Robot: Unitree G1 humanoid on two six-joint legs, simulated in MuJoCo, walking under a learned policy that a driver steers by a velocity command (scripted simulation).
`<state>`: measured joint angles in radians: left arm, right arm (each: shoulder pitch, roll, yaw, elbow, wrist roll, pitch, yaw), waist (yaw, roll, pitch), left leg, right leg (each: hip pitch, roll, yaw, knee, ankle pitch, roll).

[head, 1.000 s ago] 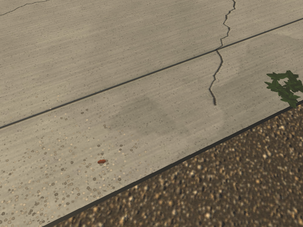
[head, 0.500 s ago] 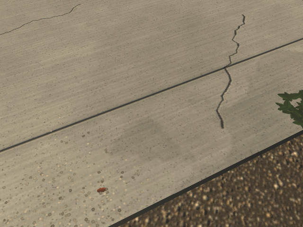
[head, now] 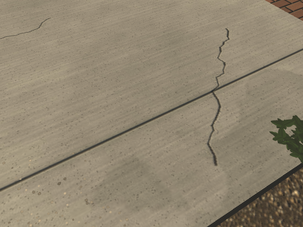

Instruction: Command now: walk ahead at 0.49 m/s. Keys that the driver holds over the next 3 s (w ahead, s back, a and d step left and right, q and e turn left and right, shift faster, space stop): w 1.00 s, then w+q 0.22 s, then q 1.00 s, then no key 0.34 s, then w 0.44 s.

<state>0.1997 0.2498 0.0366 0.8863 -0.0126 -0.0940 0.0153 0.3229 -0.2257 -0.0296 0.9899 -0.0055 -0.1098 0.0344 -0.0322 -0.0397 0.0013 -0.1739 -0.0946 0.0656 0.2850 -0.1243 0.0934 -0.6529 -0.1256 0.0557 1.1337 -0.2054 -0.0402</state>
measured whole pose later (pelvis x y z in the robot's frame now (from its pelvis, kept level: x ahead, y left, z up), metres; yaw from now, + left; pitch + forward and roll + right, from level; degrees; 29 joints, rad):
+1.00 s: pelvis +0.55 -0.01 -0.01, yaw +1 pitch +1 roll +0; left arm 0.30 0.26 0.05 0.96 -0.02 -0.10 0.00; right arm 0.18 -0.24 -0.05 0.90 0.00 -0.10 0.03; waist 0.00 -0.03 0.02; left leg -0.34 -0.03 0.06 0.46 -0.15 0.07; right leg -0.43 -0.05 0.02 1.19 -0.35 -0.05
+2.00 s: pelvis +0.81 +0.00 +0.00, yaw +32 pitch +3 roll -3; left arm 0.06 0.32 0.10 0.85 0.01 0.01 0.04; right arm 0.21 -0.28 -0.08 0.70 0.00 0.01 -0.02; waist 0.00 -0.04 0.04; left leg -0.32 -0.02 -0.04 0.47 -0.19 0.06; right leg -0.59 -0.02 0.01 1.09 -0.37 0.05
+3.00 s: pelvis +0.91 +0.04 -0.01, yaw +45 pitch +1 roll +1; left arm 0.10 0.31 0.04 0.78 -0.02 -0.08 -0.05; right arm 0.44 -0.29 -0.06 0.78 0.02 -0.04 0.00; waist -0.07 -0.01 0.00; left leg -0.01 0.03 -0.06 0.36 -0.37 -0.03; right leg -0.41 -0.03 -0.04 0.57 -0.19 -0.04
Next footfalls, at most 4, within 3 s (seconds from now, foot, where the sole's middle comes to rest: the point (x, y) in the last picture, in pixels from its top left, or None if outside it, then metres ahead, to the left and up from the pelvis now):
0.30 right None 0.33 -0.17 -0.78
0.86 left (136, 199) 0.65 0.07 -0.78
1.38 right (174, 145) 0.95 -0.13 -0.78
1.82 left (130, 166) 0.82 0.11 -0.78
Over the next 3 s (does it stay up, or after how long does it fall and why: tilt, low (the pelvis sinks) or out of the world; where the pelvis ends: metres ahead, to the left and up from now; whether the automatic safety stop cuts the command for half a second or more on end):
stays up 0.91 0.04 -0.01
